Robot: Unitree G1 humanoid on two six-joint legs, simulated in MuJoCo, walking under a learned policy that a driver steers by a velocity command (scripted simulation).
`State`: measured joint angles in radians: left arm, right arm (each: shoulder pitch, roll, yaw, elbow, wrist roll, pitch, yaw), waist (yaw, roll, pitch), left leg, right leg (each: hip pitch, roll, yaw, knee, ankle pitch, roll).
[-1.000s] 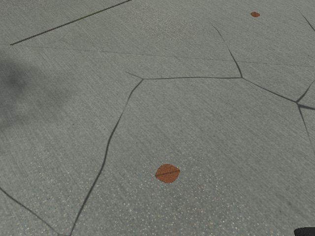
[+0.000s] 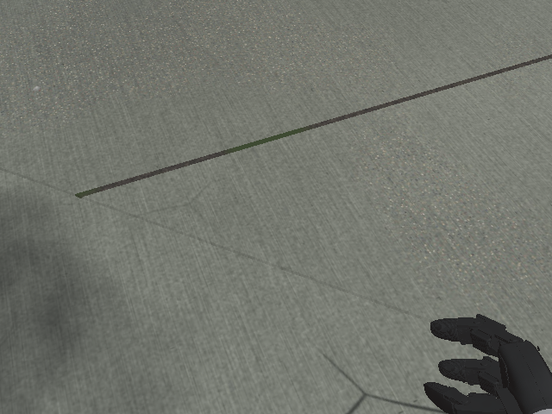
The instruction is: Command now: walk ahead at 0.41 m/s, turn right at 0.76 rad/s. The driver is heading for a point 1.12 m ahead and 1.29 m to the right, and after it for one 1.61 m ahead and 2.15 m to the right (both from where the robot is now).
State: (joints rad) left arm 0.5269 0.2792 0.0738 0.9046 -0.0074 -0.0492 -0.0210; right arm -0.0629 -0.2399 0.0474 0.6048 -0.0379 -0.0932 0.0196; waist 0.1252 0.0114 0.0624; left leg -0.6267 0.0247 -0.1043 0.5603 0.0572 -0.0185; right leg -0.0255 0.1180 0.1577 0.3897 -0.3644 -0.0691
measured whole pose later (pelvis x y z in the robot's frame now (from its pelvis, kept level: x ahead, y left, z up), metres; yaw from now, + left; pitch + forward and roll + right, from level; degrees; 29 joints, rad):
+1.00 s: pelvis +0.26 -0.04 +0.01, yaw -56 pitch +1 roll +0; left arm 0.16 0.36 0.10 0.60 0.04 0.06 -0.07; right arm 0.31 -0.29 -0.04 0.70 -0.03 -0.02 -0.03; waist -0.03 -0.06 0.01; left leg -0.12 0.04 0.11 0.38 -0.28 0.00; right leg -0.61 0.03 0.00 1.11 -0.31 0.01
